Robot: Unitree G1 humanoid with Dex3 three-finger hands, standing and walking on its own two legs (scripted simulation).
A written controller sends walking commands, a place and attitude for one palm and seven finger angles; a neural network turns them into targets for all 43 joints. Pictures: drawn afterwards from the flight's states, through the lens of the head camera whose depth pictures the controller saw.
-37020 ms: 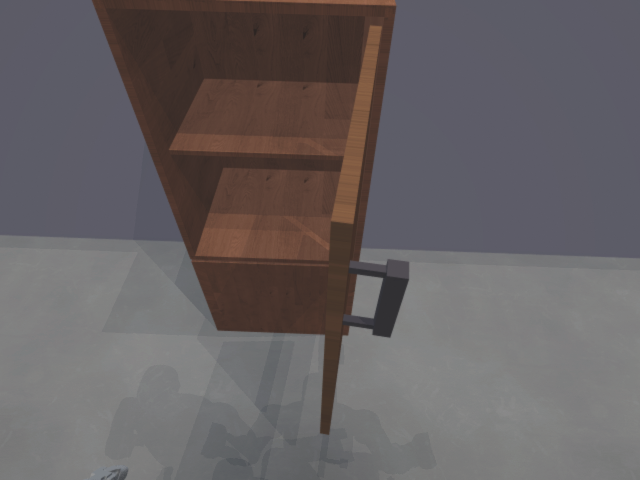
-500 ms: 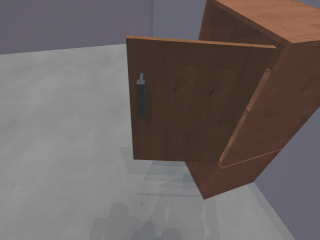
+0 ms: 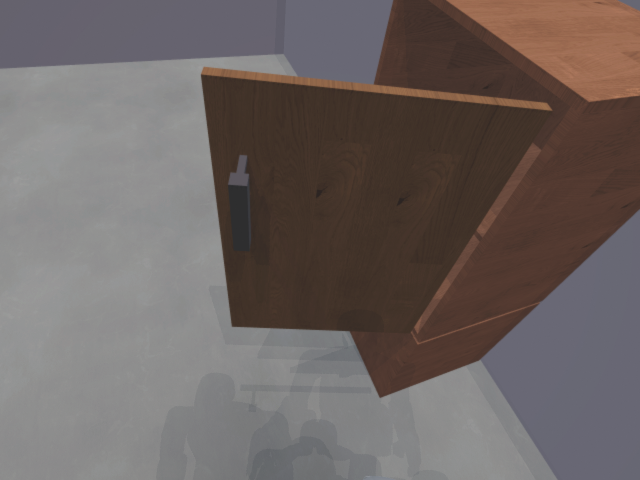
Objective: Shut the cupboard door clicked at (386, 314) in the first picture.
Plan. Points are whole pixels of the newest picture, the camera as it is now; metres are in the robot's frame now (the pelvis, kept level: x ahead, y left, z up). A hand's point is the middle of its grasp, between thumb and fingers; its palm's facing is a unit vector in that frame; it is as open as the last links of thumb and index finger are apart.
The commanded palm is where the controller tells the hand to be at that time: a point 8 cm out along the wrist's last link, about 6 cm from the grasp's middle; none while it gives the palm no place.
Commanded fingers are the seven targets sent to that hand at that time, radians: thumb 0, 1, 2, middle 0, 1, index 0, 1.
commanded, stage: shuffle to correct the standing spot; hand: left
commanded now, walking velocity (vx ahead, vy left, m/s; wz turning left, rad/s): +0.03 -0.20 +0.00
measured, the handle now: (242, 204) +0.45 +0.14 +0.08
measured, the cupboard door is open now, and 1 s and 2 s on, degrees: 70 70 70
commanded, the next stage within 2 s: come to a stop and stand still in 0.10 s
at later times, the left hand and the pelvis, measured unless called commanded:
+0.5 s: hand out of the picture +0.10 +0.10 -0.19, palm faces +0.10 -0.98 -0.15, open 7.2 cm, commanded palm none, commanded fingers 0.00 0.90 0.90 -0.20 -0.30 -0.20 -0.30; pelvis +0.04 -0.07 -0.01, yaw +1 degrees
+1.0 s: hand out of the picture +0.02 +0.11 -0.17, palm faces +0.05 -0.97 -0.23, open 7.4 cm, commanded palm none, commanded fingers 0.00 0.90 0.90 -0.20 -0.30 -0.20 -0.30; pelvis +0.02 -0.07 -0.01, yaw +1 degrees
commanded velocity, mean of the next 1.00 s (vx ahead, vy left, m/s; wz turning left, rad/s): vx -0.03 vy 0.02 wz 0.01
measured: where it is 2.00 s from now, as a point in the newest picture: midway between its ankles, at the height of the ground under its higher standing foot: outside the picture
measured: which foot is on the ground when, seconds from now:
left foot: down 0.00-0.18, up 0.20-0.42, down 0.44-1.00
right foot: up 0.00-0.16, down 0.18-1.00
